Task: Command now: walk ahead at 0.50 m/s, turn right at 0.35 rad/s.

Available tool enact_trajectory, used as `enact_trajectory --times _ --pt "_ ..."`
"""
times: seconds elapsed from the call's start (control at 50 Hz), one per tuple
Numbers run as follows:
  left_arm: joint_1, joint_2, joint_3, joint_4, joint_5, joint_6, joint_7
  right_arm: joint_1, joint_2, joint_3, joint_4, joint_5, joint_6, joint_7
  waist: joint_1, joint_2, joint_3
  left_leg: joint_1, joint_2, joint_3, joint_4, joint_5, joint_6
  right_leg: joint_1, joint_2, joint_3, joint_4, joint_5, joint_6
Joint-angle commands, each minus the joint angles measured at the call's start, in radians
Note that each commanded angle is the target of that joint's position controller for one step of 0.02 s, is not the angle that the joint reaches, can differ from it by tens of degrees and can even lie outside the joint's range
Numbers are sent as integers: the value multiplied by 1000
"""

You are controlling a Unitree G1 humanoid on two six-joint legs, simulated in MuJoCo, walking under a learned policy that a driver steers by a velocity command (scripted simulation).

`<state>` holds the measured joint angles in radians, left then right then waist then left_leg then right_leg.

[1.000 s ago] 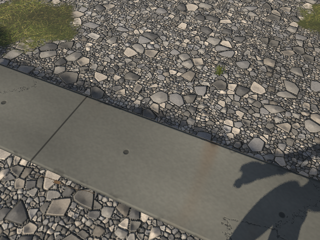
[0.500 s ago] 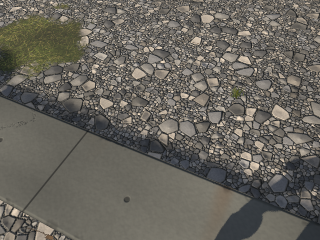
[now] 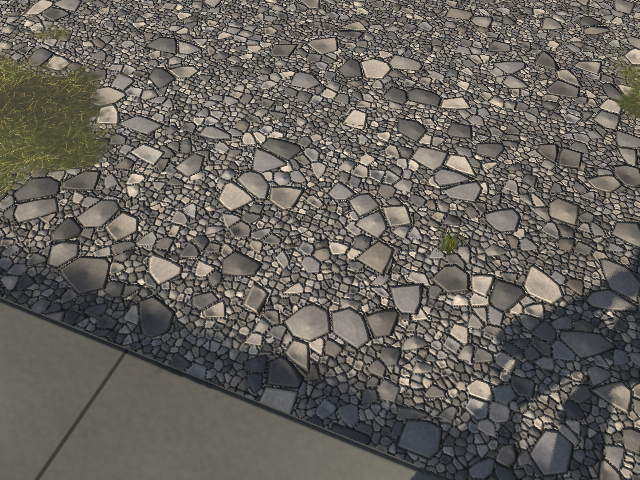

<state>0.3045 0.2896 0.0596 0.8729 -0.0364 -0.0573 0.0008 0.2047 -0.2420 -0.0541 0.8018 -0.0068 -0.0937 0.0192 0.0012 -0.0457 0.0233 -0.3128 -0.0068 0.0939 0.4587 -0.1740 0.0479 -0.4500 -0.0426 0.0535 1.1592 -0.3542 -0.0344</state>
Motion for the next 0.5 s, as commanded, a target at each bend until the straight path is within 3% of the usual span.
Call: enact_trajectory --times 0.02,0.08,0.12,0.2,0.24,0.3,0.34,0.38,0.4,0.42,0.44,0.46,0.48,0.5 --pt "34 54 26 -59 -1 15 3 27 -89 -24 -19 -11 -24 -3 0 149 -43 166 266 -239 -295 93 140 -163 -86 62 3 104 9" --pt "-11 37 29 -88 5 35 7 44 -116 -36 13 -15 -32 -12 5 109 1 168 267 -135 -317 204 142 -239 -85 87 -79 215 19" --pt "-46 31 30 -104 8 33 2 55 -124 -39 28 -14 -30 -21 -2 104 13 195 260 -75 -320 239 131 -268 -77 86 -177 312 22" --pt "-169 2 16 -152 17 27 -24 85 -148 -45 55 -5 -17 -34 -47 89 56 231 258 26 -318 257 107 -255 -71 1 -379 437 4" --pt "-253 2 15 -199 16 22 -41 115 -163 -50 71 1 -6 -39 -75 72 79 288 269 56 -299 292 99 -281 -63 -25 -460 438 -8" --pt "-296 -3 14 -243 14 22 -62 143 -177 -56 91 14 16 -41 -82 88 84 378 301 83 -240 361 92 -287 -47 -76 -507 343 -32" --pt "-247 14 26 -256 14 25 -69 121 -208 -66 89 16 28 -46 -37 125 28 366 301 117 -135 644 82 -145 3 -134 -464 253 -58" --pt "-50 90 65 -222 8 30 -64 62 -231 -72 74 25 41 -57 83 154 -64 344 279 138 121 938 54 86 86 -176 -476 156 -103" --pt "109 153 99 -186 13 35 -46 36 -233 -68 63 33 41 -59 172 99 -136 245 226 154 375 797 8 316 103 -136 -608 226 -149" --pt "139 246 113 -176 16 42 -21 80 -128 -38 44 -10 32 -53 116 -141 -189 -22 135 136 714 67 -37 537 -111 175 -613 423 -214" --pt "71 279 104 -232 27 22 -29 160 -68 -14 -7 -8 -6 -32 23 -271 -355 -349 -64 -74 1011 -479 -81 783 -302 744 -772 381 -440" --pt "78 181 78 -243 26 13 -44 45 -170 -36 -16 32 -32 -18 99 -81 -362 -426 -1 -205 1031 -421 -61 773 -296 678 -819 477 -388" --pt "31 157 68 -244 27 6 -47 -10 -173 -36 -45 48 -35 -18 75 -40 -238 -436 31 -187 983 -350 -52 648 -268 508 -796 628 -345" --pt "-34 142 64 -250 22 3 -47 -8 -166 -36 -33 26 -27 -33 30 75 -148 -390 75 -179 905 -284 -64 487 -213 374 -783 753 -297"
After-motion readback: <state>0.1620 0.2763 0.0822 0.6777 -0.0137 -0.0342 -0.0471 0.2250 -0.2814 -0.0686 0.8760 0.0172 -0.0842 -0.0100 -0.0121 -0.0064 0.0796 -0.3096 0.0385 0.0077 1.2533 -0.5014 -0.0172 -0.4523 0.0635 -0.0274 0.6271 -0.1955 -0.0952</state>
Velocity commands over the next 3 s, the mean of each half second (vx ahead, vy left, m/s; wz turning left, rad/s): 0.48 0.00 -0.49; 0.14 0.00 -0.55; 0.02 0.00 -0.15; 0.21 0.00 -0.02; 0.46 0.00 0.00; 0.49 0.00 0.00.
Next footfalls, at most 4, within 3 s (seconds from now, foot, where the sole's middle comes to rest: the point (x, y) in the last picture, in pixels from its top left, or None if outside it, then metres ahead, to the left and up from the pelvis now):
0.40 right None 0.35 -0.16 -0.77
0.90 left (320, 477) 0.49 0.00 -0.77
1.30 right None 0.29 -0.19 -0.77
2.46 right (525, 418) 0.69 -0.51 -0.93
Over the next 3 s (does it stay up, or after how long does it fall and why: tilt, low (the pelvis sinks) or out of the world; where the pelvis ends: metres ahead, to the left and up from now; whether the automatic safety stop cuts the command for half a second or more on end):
stays up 0.90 -0.50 -0.17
